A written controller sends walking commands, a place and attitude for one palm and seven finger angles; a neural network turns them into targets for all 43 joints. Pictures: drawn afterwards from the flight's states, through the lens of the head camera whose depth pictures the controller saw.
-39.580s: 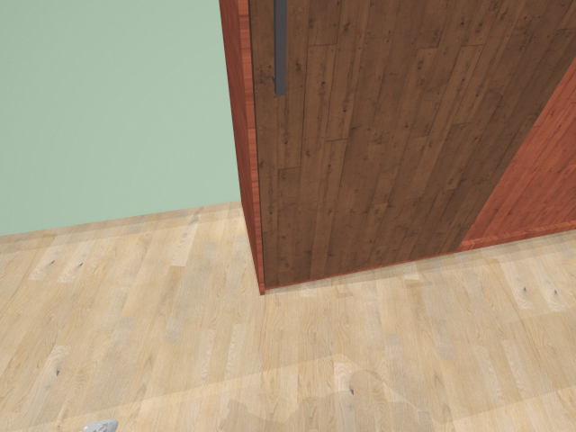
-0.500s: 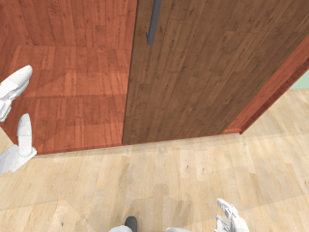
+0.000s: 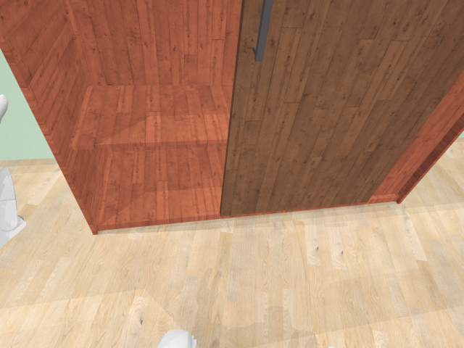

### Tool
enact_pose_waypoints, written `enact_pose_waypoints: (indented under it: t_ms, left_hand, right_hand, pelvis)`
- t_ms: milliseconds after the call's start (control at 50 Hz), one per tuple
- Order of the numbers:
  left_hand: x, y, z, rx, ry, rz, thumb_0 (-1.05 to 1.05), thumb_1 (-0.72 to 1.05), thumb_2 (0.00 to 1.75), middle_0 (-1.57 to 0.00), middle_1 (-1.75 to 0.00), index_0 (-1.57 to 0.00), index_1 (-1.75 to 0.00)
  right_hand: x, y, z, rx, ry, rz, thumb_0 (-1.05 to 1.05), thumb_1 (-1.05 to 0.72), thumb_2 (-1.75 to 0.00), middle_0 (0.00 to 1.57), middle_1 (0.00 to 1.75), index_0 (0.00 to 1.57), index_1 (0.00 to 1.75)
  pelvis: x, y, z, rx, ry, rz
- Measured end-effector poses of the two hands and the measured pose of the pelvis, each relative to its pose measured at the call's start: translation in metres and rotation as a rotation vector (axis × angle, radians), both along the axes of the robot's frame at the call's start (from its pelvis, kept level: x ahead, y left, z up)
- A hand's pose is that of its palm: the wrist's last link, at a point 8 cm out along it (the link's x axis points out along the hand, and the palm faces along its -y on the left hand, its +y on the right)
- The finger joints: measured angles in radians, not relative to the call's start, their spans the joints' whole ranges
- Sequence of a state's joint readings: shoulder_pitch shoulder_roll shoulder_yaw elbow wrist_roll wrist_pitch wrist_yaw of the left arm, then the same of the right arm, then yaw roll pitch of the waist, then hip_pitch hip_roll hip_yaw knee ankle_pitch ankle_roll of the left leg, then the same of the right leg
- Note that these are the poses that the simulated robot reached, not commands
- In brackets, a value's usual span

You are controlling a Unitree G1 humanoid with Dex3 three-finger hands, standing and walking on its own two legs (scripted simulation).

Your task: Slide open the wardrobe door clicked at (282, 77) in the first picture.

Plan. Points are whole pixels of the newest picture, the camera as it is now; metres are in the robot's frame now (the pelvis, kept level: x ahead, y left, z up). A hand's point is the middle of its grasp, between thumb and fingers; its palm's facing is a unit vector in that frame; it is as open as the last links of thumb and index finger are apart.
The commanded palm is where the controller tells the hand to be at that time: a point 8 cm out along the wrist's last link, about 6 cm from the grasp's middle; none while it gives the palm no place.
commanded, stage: stop stepping back and stand still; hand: left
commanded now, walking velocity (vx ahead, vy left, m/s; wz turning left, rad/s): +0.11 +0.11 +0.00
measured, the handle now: (262, 19) +0.84 +0.00 +0.23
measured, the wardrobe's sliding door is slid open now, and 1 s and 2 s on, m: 0.59 0.59 0.59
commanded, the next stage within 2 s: let the arm hang, fingers relaxed in 1.60 s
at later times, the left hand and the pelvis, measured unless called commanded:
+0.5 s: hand (17, 189) +0.23 +0.29 +0.21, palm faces +0.48 -0.68 -0.55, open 7.4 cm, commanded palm +0.18 +0.31 +0.19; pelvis +0.05 +0.01 +0.01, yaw +1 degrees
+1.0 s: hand (14, 181) +0.27 +0.33 +0.17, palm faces +0.41 -0.74 -0.54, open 7.4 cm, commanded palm +0.21 +0.35 +0.19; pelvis +0.07 +0.05 +0.01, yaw +0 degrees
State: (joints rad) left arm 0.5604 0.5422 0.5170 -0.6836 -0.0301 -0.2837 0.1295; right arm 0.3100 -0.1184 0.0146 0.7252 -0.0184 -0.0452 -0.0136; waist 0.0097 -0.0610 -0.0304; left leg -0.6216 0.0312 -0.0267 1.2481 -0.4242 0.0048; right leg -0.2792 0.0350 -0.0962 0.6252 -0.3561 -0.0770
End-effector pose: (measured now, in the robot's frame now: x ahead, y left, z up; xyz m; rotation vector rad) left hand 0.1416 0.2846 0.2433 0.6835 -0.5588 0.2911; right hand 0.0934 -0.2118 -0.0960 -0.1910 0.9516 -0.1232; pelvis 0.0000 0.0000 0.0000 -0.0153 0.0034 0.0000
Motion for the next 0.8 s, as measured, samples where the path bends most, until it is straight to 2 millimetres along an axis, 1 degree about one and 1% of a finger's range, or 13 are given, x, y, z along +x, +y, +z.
enact_pose_waypoints:
  t_ms: [60, 120, 180, 240, 280, 360, 420, 460, 520, 580, 660, 720, 800]
  left_hand:
    - [0.001, 0.043, -0.004, -0.05, 0.09, 0.194, 0.0, 0.88, 0.89, -0.22, -0.31, -0.22, -0.3]
    - [0.004, 0.075, -0.033, -0.18, 0.189, 0.334, 0.0, 0.88, 0.89, -0.21, -0.3, -0.21, -0.3]
    - [0.014, 0.075, -0.072, -0.33, 0.231, 0.339, 0.01, 0.89, 0.9, -0.2, -0.3, -0.2, -0.3]
    - [0.03, 0.049, -0.096, -0.411, 0.263, 0.249, 0.01, 0.89, 0.9, -0.2, -0.3, -0.2, -0.3]
    - [0.038, 0.029, -0.089, -0.388, 0.256, 0.17, 0.02, 0.89, 0.9, -0.2, -0.3, -0.2, -0.3]
    - [0.039, 0.004, -0.044, -0.182, 0.194, 0.081, 0.02, 0.88, 0.89, -0.21, -0.3, -0.21, -0.3]
    - [0.038, 0.005, -0.015, -0.063, 0.15, 0.099, 0.01, 0.88, 0.89, -0.21, -0.3, -0.21, -0.3]
    - [0.042, 0.016, -0.008, -0.052, 0.154, 0.15, 0.01, 0.88, 0.89, -0.21, -0.3, -0.21, -0.3]
    - [0.051, 0.039, -0.021, -0.09, 0.229, 0.254, 0.0, 0.88, 0.89, -0.21, -0.3, -0.21, -0.3]
    - [0.063, 0.058, -0.052, -0.189, 0.315, 0.328, 0.0, 0.88, 0.89, -0.21, -0.3, -0.21, -0.3]
    - [0.082, 0.054, -0.089, -0.329, 0.368, 0.298, 0.01, 0.89, 0.9, -0.2, -0.3, -0.2, -0.3]
    - [0.096, 0.036, -0.086, -0.347, 0.345, 0.196, 0.02, 0.89, 0.89, -0.2, -0.3, -0.2, -0.3]
    - [0.105, 0.028, -0.049, -0.202, 0.258, 0.078, 0.02, 0.88, 0.89, -0.21, -0.3, -0.21, -0.3]
  right_hand:
    - [0.015, -0.014, 0.01, -0.028, -0.063, -0.023, 0.02, -0.9, -0.9, 0.21, 0.3, 0.2, 0.3]
    - [0.033, -0.023, 0.018, -0.067, -0.142, -0.026, 0.02, -0.9, -0.9, 0.21, 0.3, 0.2, 0.3]
    - [0.055, -0.027, 0.02, -0.123, -0.22, -0.006, 0.01, -0.91, -0.9, 0.21, 0.3, 0.2, 0.3]
    - [0.072, -0.018, 0.027, -0.116, -0.256, 0.003, 0.01, -0.91, -0.9, 0.2, 0.3, 0.2, 0.3]
    - [0.082, -0.009, 0.033, -0.088, -0.277, 0.028, 0.01, -0.91, -0.9, 0.2, 0.3, 0.19, 0.3]
    - [0.099, 0.006, 0.03, 0.001, -0.303, 0.067, 0.01, -0.91, -0.9, 0.2, 0.3, 0.2, 0.3]
    - [0.107, 0.011, 0.021, 0.043, -0.252, 0.069, 0.01, -0.91, -0.9, 0.21, 0.3, 0.2, 0.3]
    - [0.11, 0.012, 0.017, 0.058, -0.214, 0.064, 0.01, -0.91, -0.9, 0.21, 0.3, 0.2, 0.3]
    - [0.113, 0.012, 0.013, 0.061, -0.175, 0.054, 0.01, -0.91, -0.9, 0.21, 0.3, 0.2, 0.3]
    - [0.117, 0.009, 0.009, 0.034, -0.158, 0.056, 0.01, -0.91, -0.9, 0.21, 0.3, 0.2, 0.3]
    - [0.127, 0.004, 0.009, -0.022, -0.142, 0.045, 0.01, -0.91, -0.9, 0.21, 0.3, 0.2, 0.3]
    - [0.137, 0.005, 0.021, -0.053, -0.162, 0.045, 0.02, -0.91, -0.9, 0.21, 0.3, 0.2, 0.3]
    - [0.152, 0.009, 0.036, -0.057, -0.225, 0.033, 0.02, -0.91, -0.9, 0.21, 0.3, 0.2, 0.3]
  pelvis:
    - [0.002, 0.009, 0.011, 0.025, 0.011, -0.011]
    - [0.006, 0.019, 0.013, 0.039, 0.002, -0.003]
    - [0.009, 0.03, 0.001, 0.019, -0.012, 0.013]
    - [0.009, 0.027, -0.002, 0.052, -0.037, 0.015]
    - [0.011, 0.021, 0.0, 0.059, -0.037, 0.024]
    - [0.02, 0.009, -0.001, 0.031, -0.024, 0.033]
    - [0.031, 0.007, 0.003, 0.023, -0.005, 0.035]
    - [0.039, 0.009, 0.008, 0.031, 0.007, 0.026]
    - [0.05, 0.012, 0.014, 0.05, 0.015, 0.019]
    - [0.059, 0.018, 0.013, 0.045, 0.009, 0.024]
    - [0.07, 0.026, 0.008, 0.03, -0.001, 0.026]
    - [0.074, 0.029, 0.008, 0.027, 0.004, 0.022]
    - [0.076, 0.032, 0.01, 0.016, 0.016, 0.018]
